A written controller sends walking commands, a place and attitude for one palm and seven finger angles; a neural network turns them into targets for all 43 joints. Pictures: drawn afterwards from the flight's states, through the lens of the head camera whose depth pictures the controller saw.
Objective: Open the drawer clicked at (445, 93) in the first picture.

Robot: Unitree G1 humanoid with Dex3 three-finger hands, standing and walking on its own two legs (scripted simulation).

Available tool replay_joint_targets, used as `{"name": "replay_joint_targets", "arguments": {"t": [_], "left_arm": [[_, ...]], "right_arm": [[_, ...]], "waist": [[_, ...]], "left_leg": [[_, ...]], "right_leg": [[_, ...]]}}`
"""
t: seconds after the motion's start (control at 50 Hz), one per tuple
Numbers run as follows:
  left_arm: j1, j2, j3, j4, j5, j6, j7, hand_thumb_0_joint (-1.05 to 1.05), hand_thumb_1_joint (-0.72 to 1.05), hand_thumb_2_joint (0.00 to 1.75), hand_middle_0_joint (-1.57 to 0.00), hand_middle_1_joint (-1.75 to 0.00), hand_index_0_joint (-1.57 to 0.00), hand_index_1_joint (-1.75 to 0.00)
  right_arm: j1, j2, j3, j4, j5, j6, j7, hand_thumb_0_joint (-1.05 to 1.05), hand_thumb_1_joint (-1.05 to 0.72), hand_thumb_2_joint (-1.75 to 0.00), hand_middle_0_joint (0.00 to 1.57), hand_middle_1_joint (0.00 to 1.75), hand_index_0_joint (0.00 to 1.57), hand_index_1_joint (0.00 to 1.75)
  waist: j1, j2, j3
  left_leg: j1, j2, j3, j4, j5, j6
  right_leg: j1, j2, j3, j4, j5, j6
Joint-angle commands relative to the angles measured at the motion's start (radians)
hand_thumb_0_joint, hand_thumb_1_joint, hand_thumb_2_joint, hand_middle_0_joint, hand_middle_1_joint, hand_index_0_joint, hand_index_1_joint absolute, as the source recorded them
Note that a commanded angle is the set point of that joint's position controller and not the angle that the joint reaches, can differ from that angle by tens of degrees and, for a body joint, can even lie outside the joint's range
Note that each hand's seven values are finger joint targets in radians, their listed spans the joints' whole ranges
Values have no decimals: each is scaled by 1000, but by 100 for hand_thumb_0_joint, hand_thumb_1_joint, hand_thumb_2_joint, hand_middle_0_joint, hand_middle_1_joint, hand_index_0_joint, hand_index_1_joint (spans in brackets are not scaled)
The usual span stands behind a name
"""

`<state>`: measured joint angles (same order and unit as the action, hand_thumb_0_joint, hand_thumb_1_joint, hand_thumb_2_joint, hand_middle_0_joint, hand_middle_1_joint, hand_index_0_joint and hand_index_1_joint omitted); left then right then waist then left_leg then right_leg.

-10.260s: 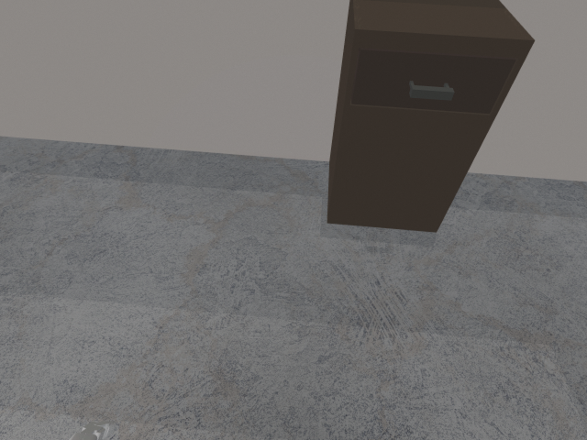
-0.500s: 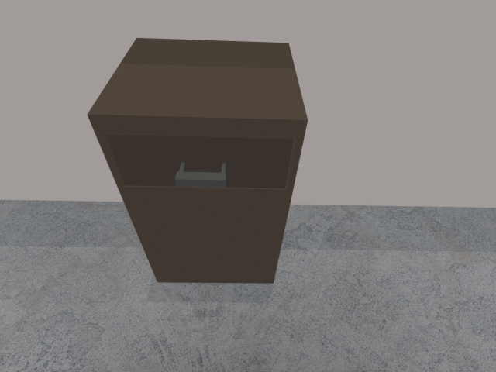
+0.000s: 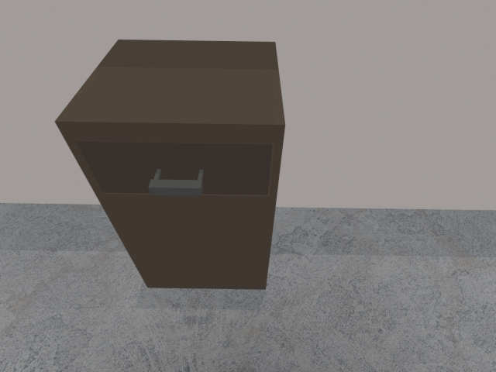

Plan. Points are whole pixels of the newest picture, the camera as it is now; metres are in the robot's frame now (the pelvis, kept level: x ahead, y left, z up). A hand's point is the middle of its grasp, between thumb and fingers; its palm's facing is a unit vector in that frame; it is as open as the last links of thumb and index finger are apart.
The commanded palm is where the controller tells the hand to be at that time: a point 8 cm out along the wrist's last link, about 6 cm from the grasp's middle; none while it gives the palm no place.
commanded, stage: come to a stop and stand still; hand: left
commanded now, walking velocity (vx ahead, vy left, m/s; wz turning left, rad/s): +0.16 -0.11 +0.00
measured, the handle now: (178, 180) +0.55 +0.20 -0.06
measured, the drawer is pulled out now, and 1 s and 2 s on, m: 0.00 0.00 0.00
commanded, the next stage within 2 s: look again from close up in 1.52 s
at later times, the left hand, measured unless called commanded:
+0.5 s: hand out of the picture +0.04 +0.16 -0.17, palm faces +0.04 -0.98 -0.19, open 7.3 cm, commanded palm none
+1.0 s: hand out of the picture +0.06 +0.18 -0.17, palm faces -0.01 -0.98 -0.20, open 7.3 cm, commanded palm none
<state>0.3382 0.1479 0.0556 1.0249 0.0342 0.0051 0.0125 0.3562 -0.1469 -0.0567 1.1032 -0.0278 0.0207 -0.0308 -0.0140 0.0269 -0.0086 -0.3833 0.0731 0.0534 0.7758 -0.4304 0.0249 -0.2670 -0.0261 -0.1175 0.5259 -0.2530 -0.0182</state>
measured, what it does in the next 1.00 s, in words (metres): steps on the spot: left foot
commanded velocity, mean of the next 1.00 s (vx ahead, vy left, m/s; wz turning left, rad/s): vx -0.06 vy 0.03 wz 0.00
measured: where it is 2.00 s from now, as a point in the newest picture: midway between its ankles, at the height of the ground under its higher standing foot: outside the picture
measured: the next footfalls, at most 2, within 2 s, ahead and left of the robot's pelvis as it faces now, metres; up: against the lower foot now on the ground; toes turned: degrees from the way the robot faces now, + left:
left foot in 0.20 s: +0.12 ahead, +0.09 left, +0.00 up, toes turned +1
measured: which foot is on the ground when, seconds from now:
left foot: up 0.00-0.18, down 0.20-1.00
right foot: down 0.00-1.00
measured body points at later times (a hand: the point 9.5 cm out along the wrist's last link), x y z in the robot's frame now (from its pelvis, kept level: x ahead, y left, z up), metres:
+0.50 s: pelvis +0.04 -0.01 +0.00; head +0.06 +0.00 +0.45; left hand +0.04 +0.21 -0.16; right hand +0.11 -0.23 -0.15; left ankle +0.08 +0.08 -0.73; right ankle +0.01 -0.11 -0.73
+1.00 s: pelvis +0.03 +0.01 +0.00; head +0.04 +0.01 +0.45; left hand +0.06 +0.24 -0.15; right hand +0.03 -0.22 -0.15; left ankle +0.08 +0.08 -0.73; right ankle +0.01 -0.11 -0.73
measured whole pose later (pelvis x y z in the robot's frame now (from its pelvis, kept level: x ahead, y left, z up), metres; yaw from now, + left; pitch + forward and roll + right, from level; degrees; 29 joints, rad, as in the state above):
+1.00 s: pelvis +0.03 +0.01 +0.00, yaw +0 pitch +0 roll +0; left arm 0.29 0.17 -0.01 0.99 0.01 0.00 0.03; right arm 0.31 -0.16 0.02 1.03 -0.02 0.00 0.00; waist -0.02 0.00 0.02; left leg -0.30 -0.01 0.13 0.48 -0.19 0.07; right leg -0.21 -0.04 -0.09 0.50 -0.29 0.00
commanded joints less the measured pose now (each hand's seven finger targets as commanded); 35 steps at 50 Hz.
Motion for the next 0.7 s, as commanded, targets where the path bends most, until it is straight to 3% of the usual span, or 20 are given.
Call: {"name": "replay_joint_targets", "arguments": {"t": [0.0,0.04,0.08,0.12,0.14,0.16,0.18,0.2,0.22,0.24,0.28,0.34,0.44,0.46,0.48,0.5,0.52,0.56,0.62,0.68], "left_arm": [[76,89,12,-9,2,-26,19,0,90,90,-20,-30,-20,-30],[44,72,3,-20,6,-29,25,0,90,90,-20,-30,-20,-30],[60,70,-9,-5,-1,-31,25,0,90,90,-20,-30,-20,-30],[55,61,-20,10,-13,-30,25,0,90,90,-20,-30,-20,-30],[74,49,-27,22,-20,-30,23,0,90,90,-20,-30,-20,-30],[112,31,-29,25,-23,-27,25,0,90,90,-20,-30,-20,-30],[126,26,-28,25,-20,-22,33,0,90,90,-20,-30,-20,-30],[115,31,-29,27,-15,-18,37,0,90,90,-20,-30,-20,-30],[114,37,-28,28,-17,-11,40,0,90,90,-20,-30,-20,-30],[109,55,-28,24,-18,-8,41,0,90,90,-20,-30,-20,-30],[106,68,-23,14,-18,-6,42,0,90,90,-20,-30,-20,-30],[88,77,-17,-8,-14,-1,42,0,90,90,-20,-30,-20,-30],[62,83,-13,-35,-10,4,39,0,90,90,-20,-30,-20,-30],[83,107,-28,-50,-5,-11,70,0,90,90,-20,-30,-20,-30],[2,157,-18,-112,-6,-21,63,0,90,90,-20,-30,-20,-30],[-26,166,-16,-135,-9,-26,57,0,90,90,-20,-30,-20,-30],[-41,167,-14,-152,-9,-26,54,0,90,90,-20,-30,-20,-30],[-44,152,-17,-164,-12,-14,47,0,90,90,-20,-30,-20,-30],[9,118,-25,-160,-10,-2,34,0,90,90,-20,-30,-20,-30],[26,118,-31,-144,-11,-6,26,0,90,90,-20,-30,-20,-30]], "right_arm": [[-59,-58,-16,-97,-3,-23,19,0,-90,-90,20,30,20,30],[-30,-14,-3,-88,0,-21,22,0,-90,-90,20,30,20,30],[-27,13,21,-83,6,-25,16,0,-90,-90,20,30,20,30],[26,15,37,-50,13,-36,7,0,-90,-90,20,30,20,30],[29,-17,39,-36,16,-42,2,0,-90,-90,20,30,20,30],[11,-65,34,-42,17,-50,-4,0,-90,-90,20,30,20,30],[-12,-94,26,-49,20,-42,-8,0,-90,-90,20,30,20,30],[-31,-92,28,-49,20,-38,-13,0,-90,-90,20,30,20,30],[-43,-88,27,-47,24,-37,-14,0,-90,-90,20,30,20,30],[-46,-88,28,-51,25,-34,-16,0,-90,-90,20,30,20,30],[-63,-112,17,-66,21,-26,-19,0,-90,-90,20,30,20,30],[-74,-127,5,-90,19,-13,-16,0,-90,-90,20,30,20,30],[-108,-103,5,-115,13,0,-2,0,-90,-90,20,30,20,30],[-162,-140,1,-191,30,-24,0,0,-90,-90,20,30,20,30],[-91,-94,4,-201,20,-12,16,0,-90,-90,20,30,20,30],[-97,-94,6,-206,13,-7,24,0,-90,-90,20,30,20,30],[-84,-86,11,-216,8,-6,28,0,-90,-90,20,30,20,30],[-65,-110,13,-226,4,-12,30,0,-90,-90,20,30,20,30],[-78,-159,11,-246,-1,-16,27,0,-90,-90,20,30,20,30],[-93,-161,21,-240,2,-20,26,0,-90,-90,20,30,20,30]], "waist": [[9,-139,119],[-7,-93,123],[-3,-103,98],[-17,-80,47],[-6,-32,27],[21,27,-1],[34,13,12],[29,-9,49],[31,77,54],[28,91,38],[26,58,-12],[19,16,-45],[18,-46,-29],[25,-38,-6],[-23,-86,-48],[-19,-86,-29],[-29,-35,-18],[-25,28,59],[15,79,75],[34,-22,57]], "left_leg": [[-249,25,4,313,-4,11],[-137,21,23,163,18,-1],[-29,0,34,-34,77,-17],[150,-22,38,-290,264,-28],[223,8,-4,-358,406,-23],[250,86,-72,-361,620,5],[223,117,-79,-329,669,21],[207,110,-76,-314,714,21],[203,108,-84,-328,785,31],[215,109,-87,-335,839,43],[261,105,-72,-309,865,43],[255,98,-60,-289,779,38],[172,57,-50,-290,450,16],[193,70,-32,-146,484,0],[111,7,-11,-151,184,-5],[98,-11,6,-157,127,-10],[128,-14,8,-196,140,-3],[102,31,-75,-281,139,32],[-27,108,-232,-477,-58,87],[-52,81,-192,-470,-94,73]], "right_leg": [[34,-261,313,-360,-229,-182],[-10,-234,217,-326,-28,-166],[1,-216,181,-271,171,-155],[17,-159,125,-174,274,-104],[13,-123,107,-128,297,-60],[26,-94,101,-114,276,-17],[49,-79,108,-135,201,-4],[48,-72,111,-122,244,-3],[53,-78,106,-98,255,5],[78,-79,97,-85,266,10],[85,-81,97,-66,319,9],[83,-87,106,-44,361,3],[70,-116,155,-85,281,-26],[4,-147,216,-125,497,-8],[35,-187,226,-117,214,-59],[-4,-190,239,-126,68,-96],[-39,-177,214,-115,-6,-101],[-113,-97,142,-55,-143,-72],[-32,-5,58,39,-175,-32],[31,-28,90,-25,-145,-34]]}}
